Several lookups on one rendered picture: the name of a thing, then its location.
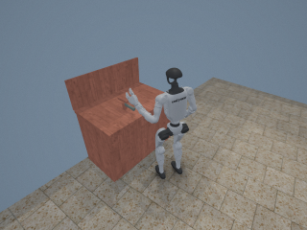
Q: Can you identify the right robot upper arm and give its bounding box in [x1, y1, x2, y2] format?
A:
[183, 86, 198, 112]

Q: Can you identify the robot left forearm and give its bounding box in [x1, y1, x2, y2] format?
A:
[134, 102, 155, 123]

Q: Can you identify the robot torso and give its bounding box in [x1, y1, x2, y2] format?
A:
[163, 86, 188, 136]

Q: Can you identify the robot right forearm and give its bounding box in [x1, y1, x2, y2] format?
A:
[185, 109, 196, 116]

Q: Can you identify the counter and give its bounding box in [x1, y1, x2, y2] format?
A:
[64, 57, 171, 182]

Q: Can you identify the left robot upper arm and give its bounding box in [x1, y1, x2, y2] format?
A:
[153, 93, 167, 124]

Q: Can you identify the left robot foot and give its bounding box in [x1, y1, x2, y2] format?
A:
[155, 165, 166, 179]

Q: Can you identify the left robot hand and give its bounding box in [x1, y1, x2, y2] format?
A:
[126, 88, 138, 105]

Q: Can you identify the tap lever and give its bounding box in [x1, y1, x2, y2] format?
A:
[124, 103, 136, 111]

